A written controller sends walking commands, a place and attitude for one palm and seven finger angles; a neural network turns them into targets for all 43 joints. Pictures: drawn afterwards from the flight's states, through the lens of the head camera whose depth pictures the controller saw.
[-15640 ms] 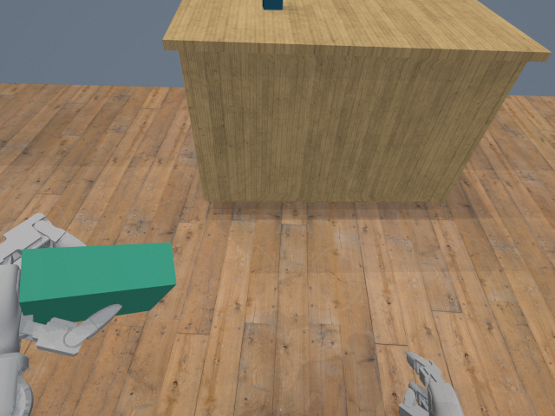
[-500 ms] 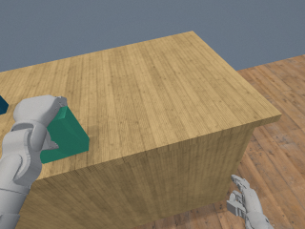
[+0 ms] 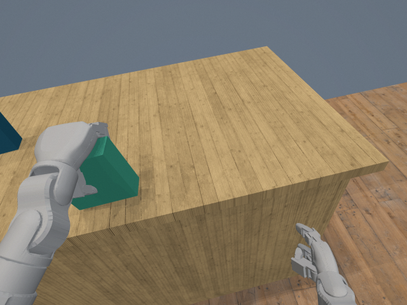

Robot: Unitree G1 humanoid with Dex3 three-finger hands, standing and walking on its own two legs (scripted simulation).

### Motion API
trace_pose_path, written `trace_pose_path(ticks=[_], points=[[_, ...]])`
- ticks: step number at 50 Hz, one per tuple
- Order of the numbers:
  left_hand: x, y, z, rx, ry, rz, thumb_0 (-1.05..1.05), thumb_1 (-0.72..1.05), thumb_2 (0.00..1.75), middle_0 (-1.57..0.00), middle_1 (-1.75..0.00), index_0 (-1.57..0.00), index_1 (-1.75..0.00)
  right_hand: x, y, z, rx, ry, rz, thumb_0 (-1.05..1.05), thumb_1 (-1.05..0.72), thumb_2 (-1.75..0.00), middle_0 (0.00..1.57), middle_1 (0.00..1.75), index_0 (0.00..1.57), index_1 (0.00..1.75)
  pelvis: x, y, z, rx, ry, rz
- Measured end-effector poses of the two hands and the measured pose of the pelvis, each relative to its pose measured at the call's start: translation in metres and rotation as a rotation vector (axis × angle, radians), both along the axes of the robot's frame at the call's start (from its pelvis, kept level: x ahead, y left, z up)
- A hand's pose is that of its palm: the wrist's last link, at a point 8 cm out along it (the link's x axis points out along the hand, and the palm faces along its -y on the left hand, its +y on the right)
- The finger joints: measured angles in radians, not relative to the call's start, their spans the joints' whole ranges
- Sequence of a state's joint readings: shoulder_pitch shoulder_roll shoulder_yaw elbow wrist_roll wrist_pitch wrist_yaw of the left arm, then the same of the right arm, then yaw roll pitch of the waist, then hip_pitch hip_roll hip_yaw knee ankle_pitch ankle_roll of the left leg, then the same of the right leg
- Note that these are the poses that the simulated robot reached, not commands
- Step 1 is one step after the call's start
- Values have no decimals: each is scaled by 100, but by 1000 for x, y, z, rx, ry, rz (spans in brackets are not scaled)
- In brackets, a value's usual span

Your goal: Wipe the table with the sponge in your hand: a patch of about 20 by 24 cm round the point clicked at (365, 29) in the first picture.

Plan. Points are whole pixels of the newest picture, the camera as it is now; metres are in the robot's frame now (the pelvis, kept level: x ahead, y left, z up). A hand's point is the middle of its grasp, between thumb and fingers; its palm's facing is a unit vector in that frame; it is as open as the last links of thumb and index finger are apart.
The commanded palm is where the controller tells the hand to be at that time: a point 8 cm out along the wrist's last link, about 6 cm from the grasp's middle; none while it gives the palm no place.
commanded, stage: move the sponge above the wiping area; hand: left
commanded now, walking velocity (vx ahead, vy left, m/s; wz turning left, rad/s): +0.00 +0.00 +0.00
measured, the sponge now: (98, 182) +0.28 +0.27 +0.12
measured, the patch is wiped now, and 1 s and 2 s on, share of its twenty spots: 0.15 0.20 0.20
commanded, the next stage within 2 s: none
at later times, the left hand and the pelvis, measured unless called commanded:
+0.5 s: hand (80, 155) +0.28 +0.27 +0.20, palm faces +0.15 +0.01 -0.99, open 9.5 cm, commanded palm +0.23 +0.28 +0.27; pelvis +0.00 -0.01 +0.00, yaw +0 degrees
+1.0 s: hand (71, 142) +0.29 +0.28 +0.22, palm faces +0.24 +0.00 -0.97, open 9.5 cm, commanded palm +0.24 +0.29 +0.27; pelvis +0.00 -0.02 +0.00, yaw +0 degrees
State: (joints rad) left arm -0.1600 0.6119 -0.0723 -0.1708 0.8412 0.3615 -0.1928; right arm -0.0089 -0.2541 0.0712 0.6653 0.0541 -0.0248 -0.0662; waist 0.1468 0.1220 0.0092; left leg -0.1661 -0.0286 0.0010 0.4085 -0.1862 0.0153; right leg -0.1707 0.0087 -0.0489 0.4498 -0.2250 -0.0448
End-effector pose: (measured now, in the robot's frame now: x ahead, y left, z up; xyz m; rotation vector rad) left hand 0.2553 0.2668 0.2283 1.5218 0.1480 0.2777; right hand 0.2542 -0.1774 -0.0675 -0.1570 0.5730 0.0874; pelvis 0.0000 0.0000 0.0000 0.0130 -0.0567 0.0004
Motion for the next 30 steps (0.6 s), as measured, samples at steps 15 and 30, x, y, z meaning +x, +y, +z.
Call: trace_pose_path(ticks=[15, 30], points=[[-15, 24, 3, -56, 7, 178, 0, -49, 103, -85, -144, -82, -144, -1, -10, -4, 4, 24, -9, 1, -91, -90, 20, 30, 20, 30, -2, -5, 0, -3, 5, 12], [-5, 18, 42, 6, -143, 144, 0, -49, 103, -85, -144, -82, -143, -15, -21, -10, 10, 42, -24, 1, -91, -90, 20, 30, 20, 30, -4, -16, 0, 1, -6, -4]])
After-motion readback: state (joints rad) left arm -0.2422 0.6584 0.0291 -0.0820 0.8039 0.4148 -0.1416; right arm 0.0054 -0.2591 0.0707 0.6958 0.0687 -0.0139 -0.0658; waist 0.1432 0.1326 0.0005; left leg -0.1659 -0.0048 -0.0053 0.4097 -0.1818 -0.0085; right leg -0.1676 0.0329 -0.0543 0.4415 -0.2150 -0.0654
